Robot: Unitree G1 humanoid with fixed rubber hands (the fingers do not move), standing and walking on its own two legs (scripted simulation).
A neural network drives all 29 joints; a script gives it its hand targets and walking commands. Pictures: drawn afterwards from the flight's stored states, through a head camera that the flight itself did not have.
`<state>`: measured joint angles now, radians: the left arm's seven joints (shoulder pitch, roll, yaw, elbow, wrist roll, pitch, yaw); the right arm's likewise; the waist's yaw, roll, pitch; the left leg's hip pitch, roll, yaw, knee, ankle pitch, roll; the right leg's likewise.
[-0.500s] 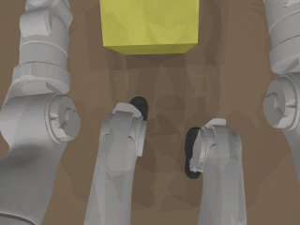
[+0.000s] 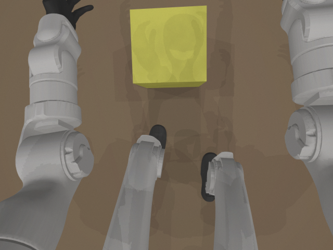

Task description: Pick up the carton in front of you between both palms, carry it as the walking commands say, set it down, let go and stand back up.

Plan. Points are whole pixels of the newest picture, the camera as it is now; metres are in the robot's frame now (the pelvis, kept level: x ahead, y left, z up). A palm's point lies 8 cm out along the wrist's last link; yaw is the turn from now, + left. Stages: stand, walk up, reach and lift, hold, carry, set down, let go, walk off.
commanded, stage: set down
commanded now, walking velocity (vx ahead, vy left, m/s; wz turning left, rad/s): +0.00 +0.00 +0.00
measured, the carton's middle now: (170, 55) +0.53 +0.11 -0.44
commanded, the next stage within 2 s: let go in 0.16 s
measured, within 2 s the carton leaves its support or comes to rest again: neither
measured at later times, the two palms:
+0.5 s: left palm (13, 40) +0.43 +0.28 +0.01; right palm out of the picture +0.50 -0.12 +0.01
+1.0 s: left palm out of the picture +0.25 +0.26 +0.13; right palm out of the picture +0.34 -0.18 +0.11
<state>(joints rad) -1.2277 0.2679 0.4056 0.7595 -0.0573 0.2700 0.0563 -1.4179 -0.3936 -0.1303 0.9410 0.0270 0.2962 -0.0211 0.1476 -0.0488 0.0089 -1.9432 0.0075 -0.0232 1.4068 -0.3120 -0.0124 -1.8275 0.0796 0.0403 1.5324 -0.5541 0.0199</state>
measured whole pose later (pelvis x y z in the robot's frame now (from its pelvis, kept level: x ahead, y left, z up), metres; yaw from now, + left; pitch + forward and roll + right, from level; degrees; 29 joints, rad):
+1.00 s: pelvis +0.08 +0.02 +0.20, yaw +3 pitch +12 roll +0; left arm 0.12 0.20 0.04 0.41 0.00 0.03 -0.07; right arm -0.04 -0.16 -0.13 0.57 -0.06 0.00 0.00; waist 0.08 0.01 0.03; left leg -0.57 -0.04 -0.01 0.54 -0.17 0.02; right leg -0.44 0.00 0.06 0.58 -0.35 0.02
